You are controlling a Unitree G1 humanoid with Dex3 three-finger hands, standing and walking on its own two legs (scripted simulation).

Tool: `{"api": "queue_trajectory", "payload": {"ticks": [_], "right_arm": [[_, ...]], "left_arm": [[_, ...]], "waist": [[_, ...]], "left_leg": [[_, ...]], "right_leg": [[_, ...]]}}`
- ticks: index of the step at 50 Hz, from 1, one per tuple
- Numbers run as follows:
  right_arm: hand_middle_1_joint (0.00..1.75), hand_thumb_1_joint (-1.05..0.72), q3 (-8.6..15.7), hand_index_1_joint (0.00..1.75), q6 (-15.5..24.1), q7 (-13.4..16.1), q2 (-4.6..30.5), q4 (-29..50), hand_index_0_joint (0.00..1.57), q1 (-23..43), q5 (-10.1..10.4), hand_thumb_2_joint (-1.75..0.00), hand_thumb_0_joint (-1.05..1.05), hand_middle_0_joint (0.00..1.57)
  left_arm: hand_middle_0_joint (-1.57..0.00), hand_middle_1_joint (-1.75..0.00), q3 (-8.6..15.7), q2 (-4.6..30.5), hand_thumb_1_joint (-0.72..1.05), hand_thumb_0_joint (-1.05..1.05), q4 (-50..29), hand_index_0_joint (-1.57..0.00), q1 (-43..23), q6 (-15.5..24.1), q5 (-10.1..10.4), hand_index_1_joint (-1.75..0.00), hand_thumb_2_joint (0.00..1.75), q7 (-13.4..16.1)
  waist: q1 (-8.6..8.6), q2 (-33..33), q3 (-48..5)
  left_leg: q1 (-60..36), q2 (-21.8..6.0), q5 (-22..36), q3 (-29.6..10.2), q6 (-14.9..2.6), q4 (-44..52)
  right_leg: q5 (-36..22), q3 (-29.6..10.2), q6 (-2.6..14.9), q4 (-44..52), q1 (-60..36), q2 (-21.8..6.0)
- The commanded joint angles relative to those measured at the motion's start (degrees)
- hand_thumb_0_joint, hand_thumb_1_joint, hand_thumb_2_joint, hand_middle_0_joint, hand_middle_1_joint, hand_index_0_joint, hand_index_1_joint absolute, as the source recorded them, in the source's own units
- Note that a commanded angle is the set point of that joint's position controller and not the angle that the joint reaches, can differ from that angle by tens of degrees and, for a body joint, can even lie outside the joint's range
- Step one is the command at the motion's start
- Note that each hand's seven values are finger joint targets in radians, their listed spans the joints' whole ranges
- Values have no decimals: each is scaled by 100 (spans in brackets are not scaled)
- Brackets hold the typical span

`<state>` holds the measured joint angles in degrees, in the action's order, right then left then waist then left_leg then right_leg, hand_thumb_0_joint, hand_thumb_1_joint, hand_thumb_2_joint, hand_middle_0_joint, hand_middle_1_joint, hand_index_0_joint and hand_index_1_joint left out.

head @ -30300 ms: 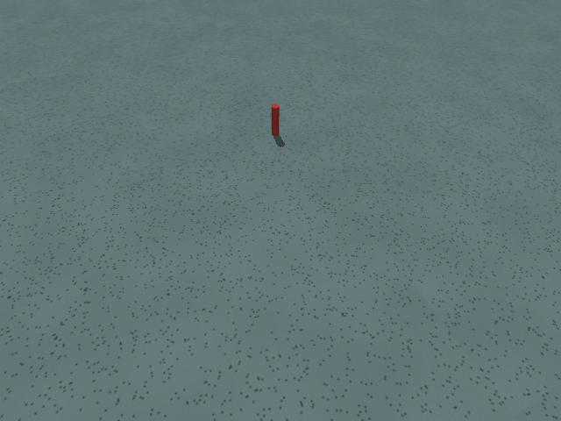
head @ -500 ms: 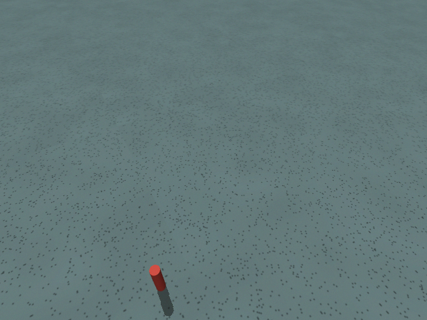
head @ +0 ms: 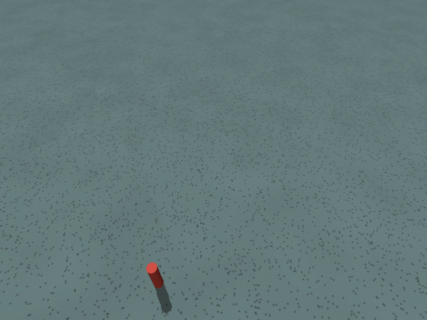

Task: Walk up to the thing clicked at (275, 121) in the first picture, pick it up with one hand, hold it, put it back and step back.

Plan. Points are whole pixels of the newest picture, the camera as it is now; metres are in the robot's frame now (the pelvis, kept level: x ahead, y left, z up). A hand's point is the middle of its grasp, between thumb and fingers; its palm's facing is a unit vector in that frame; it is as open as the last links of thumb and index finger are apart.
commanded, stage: stand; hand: left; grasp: from the side
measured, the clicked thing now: (155, 276) +0.44 +0.26 -0.69
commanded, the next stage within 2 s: step back in 0.78 s
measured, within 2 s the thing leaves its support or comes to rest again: neither
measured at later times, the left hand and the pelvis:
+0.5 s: hand out of the picture +0.09 +0.25 -0.16, palm faces -0.03 -0.94 -0.34, open 7.4 cm; pelvis +0.02 +0.00 +0.00, yaw +0 degrees
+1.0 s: hand out of the picture +0.09 +0.26 -0.16, palm faces -0.02 -0.92 -0.40, open 7.4 cm; pelvis -0.01 -0.01 -0.02, yaw +0 degrees
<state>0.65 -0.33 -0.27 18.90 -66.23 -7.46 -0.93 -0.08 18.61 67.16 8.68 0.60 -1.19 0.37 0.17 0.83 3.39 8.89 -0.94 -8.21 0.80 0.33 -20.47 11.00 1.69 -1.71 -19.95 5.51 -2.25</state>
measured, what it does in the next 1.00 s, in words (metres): stands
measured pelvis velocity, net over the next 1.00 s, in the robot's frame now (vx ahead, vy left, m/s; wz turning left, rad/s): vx -0.01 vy -0.01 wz -0.01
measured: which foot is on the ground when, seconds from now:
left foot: down 0.00-1.00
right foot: down 0.00-1.00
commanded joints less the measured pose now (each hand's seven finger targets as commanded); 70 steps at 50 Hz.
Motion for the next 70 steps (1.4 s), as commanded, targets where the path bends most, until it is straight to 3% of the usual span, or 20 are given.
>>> {"api": "queue_trajectory", "payload": {"ticks": [1,9,24,38,39,43,47,49,51,52,53,56,60,61,62,63,64,65,68,70], "right_arm": [[30,-90,168,30,142,85,1164,298,20,220,8,-90,0,20],[30,-90,164,30,155,98,1162,291,20,307,10,-90,0,20],[30,-90,162,30,204,108,1195,321,20,373,12,-90,0,20],[30,-90,165,30,205,107,1225,331,20,375,18,-90,0,20],[30,-90,326,30,97,65,1600,491,20,546,82,-90,0,20],[30,-90,421,30,-27,38,1536,805,20,361,154,-90,0,20],[30,-90,528,30,-138,19,1642,1143,20,520,135,-90,0,20],[30,-90,532,30,-184,3,1556,1322,20,585,136,-90,0,20],[30,-90,514,30,-246,-20,1380,1449,20,591,127,-90,0,20],[30,-90,501,30,-291,-30,1246,1517,20,559,112,-90,0,20],[30,-90,515,30,-335,-26,1260,1574,20,393,53,-90,0,20],[30,-90,587,30,-305,-52,1412,1484,20,-243,220,-90,0,20],[30,-90,534,30,-192,-5,1353,1474,20,-432,23,-90,0,20],[30,-90,541,30,-144,13,1286,1448,20,-523,-27,-90,0,20],[30,-90,585,30,-95,40,1359,1455,20,-519,-137,-90,0,20],[30,-90,711,30,-54,65,1876,1602,20,-341,-264,-90,0,20],[30,-90,781,30,-35,48,2400,1695,20,-174,-177,-90,0,20],[30,-90,812,30,-11,63,2438,1719,20,-354,-142,-90,0,20],[30,-90,629,30,1,198,1776,1813,20,233,-145,-90,0,20],[30,-90,613,30,4,236,1589,1883,20,91,-91,-90,0,20]], "left_arm": [[-20,-30,224,1219,90,0,-325,-20,-215,141,8,-30,90,91],[-20,-30,238,1223,90,0,-350,-20,-274,108,3,-30,90,71],[-20,-30,267,1226,90,0,-429,-20,-379,108,28,-30,90,65],[-20,-30,283,1276,90,0,-462,-20,-396,108,30,-30,90,57],[-20,-30,500,1686,90,0,-623,-20,-430,51,189,-30,90,66],[-20,-30,534,1488,90,0,-992,-20,-309,-31,193,-30,90,97],[-20,-30,494,1381,90,0,-1229,-20,-167,-122,123,-30,90,79],[-20,-30,533,1502,90,0,-1325,-20,-87,-133,80,-30,90,64],[-20,-30,673,1917,90,0,-1449,-20,-143,-130,36,-30,90,56],[-20,-30,730,2185,90,0,-1597,-20,-334,-110,-33,-30,90,77],[-20,-30,763,2285,90,0,-1745,-20,-434,-74,-119,-30,90,90],[-20,-30,697,1892,90,0,-2052,-20,-1119,-94,-147,-30,90,154],[-20,-30,698,1753,90,0,-2130,-20,-670,-188,-97,-30,90,180],[-20,-30,682,1766,90,0,-2146,-20,-636,-240,-34,-30,90,153],[-20,-30,660,1704,90,0,-2145,-20,-471,-294,19,-30,90,136],[-20,-30,587,1336,90,0,-2232,-20,-212,-326,82,-30,90,119],[-20,-30,600,1311,90,0,-2279,-20,-469,-323,73,-30,90,181],[-20,-30,633,1430,90,0,-2280,-20,-746,-314,1,-30,90,260],[-20,-30,616,1349,90,0,-2127,-20,-338,-303,132,-30,90,239],[-20,-30,646,1395,90,0,-2117,-20,-104,-265,72,-30,90,203]], "waist": [[-16,-103,-254],[-13,-75,-185],[-27,-69,-531],[3,-106,-498],[20,-146,4],[73,48,-770],[25,375,-834],[-45,160,-873],[-130,-679,-645],[-194,-1395,-478],[-144,-1321,-396],[237,-1059,-480],[-21,-1102,-775],[50,-993,-767],[59,-673,-643],[-108,598,-597],[39,1253,-500],[345,1198,-565],[-120,743,-434],[-89,811,-579]], "left_leg": [[-132,-591,112,-568,-155,410],[-80,-600,-76,-579,-107,522],[-359,-686,972,-507,-133,394],[-451,-699,964,-490,-111,402],[-76,-613,1873,-545,-289,-165],[-105,-769,2318,-543,-599,-553],[343,-900,1540,-772,-878,-690],[591,-673,1004,-664,-825,-1139],[953,167,-412,-244,-424,-2412],[1103,696,-2046,-153,-274,-3559],[1233,599,-2507,-644,-254,-4320],[1149,438,-2050,-685,-196,-4435],[1134,164,-1744,-270,-142,-1731],[858,262,-1101,-56,-153,-851],[383,75,-25,-344,-182,-220],[-90,-1095,1370,-1981,-508,-60],[-86,-1779,2771,-2639,-1159,-208],[255,-2033,2757,-3006,-1457,-98],[-211,-1127,3009,-1367,-1000,-663],[-600,-1094,3064,-1305,-1094,-841]], "right_leg": [[-326,-503,190,501,185,-569],[-180,-453,186,532,200,-538],[-985,-438,202,402,-116,-602],[-953,-457,203,456,-29,-606],[-1880,-485,280,-96,365,-496],[-1672,-291,426,-896,278,-346],[-880,-307,529,-1462,553,-188],[-826,-589,710,-1366,625,-401],[-1153,-1513,1254,-436,927,-1238],[-1410,-2254,1756,142,1291,-1984],[-1426,-2447,1963,140,1539,-2200],[-1380,-1318,1525,-332,1418,-1479],[-1745,-1159,1169,-1213,215,-1311],[-1823,-1049,1097,-1520,189,-1187],[-1475,-888,859,-1981,744,-915],[-44,-457,465,-2878,1743,-66],[2521,-609,293,-3477,2393,762],[2883,-1257,256,-4218,2259,841],[1820,-1392,341,-4907,2738,879],[1621,-1185,231,-4847,2658,782]]}}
